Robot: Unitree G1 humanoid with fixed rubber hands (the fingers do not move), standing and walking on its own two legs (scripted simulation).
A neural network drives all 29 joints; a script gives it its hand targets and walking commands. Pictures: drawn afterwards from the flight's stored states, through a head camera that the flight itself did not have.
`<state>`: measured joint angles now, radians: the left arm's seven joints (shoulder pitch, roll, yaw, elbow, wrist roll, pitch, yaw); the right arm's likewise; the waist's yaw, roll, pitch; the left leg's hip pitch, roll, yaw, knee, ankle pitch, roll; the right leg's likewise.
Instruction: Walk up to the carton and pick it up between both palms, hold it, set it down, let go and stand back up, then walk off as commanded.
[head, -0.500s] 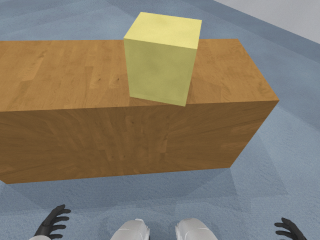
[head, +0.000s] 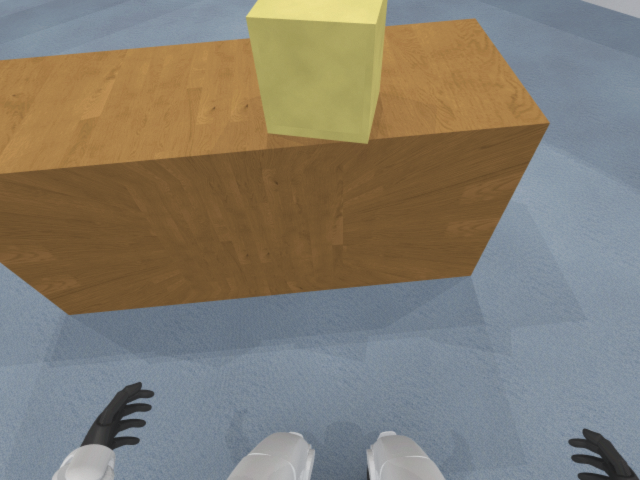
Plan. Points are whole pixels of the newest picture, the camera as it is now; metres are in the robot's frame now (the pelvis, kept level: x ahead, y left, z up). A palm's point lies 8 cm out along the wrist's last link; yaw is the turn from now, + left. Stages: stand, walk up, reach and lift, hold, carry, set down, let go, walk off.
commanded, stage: walk off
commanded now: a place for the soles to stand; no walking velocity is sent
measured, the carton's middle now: (324, 60) +0.88 +0.02 +0.04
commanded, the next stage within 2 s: none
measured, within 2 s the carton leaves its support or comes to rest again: neither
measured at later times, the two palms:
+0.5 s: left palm out of the picture -0.04 +0.29 -0.11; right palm out of the picture -0.01 -0.34 -0.06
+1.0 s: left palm out of the picture -0.02 +0.29 -0.07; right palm out of the picture -0.05 -0.33 -0.05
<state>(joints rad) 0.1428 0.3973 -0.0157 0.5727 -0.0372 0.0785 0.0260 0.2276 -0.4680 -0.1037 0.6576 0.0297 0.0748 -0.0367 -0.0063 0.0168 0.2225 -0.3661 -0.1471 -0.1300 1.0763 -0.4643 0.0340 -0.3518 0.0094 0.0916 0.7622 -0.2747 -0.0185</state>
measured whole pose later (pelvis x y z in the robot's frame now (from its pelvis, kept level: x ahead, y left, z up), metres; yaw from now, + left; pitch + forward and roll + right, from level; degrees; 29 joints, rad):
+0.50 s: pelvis -0.11 -0.01 +0.00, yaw +0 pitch -6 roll +1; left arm 0.35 0.43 0.00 0.65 -0.04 0.09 0.01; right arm 0.27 -0.41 -0.08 0.66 0.03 0.01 -0.05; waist 0.00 -0.08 0.18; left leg -0.41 -0.10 -0.09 0.71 -0.24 0.05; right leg -0.36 0.03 0.10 0.97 -0.52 0.00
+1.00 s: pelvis -0.14 -0.01 +0.01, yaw +2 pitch -5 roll +0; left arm 0.24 0.40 0.00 0.62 -0.04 0.04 0.01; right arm 0.36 -0.41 -0.07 0.66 0.03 0.00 -0.01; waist 0.00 -0.04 0.11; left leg -0.24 -0.11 -0.06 0.67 -0.34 0.06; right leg -0.34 0.02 0.07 0.82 -0.46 -0.02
